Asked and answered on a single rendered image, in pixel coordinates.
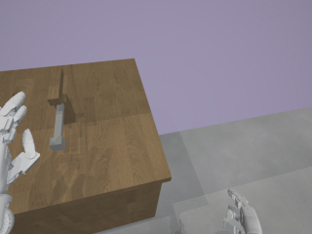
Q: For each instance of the tap lever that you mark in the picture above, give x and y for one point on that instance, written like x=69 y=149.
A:
x=57 y=143

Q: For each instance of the left robot forearm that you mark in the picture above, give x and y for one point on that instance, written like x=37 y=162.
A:
x=7 y=218

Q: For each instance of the right robot hand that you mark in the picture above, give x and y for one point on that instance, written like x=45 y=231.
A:
x=245 y=221

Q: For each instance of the counter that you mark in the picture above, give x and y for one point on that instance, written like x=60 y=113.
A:
x=111 y=171

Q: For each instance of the left robot hand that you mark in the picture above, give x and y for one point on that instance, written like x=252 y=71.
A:
x=10 y=116

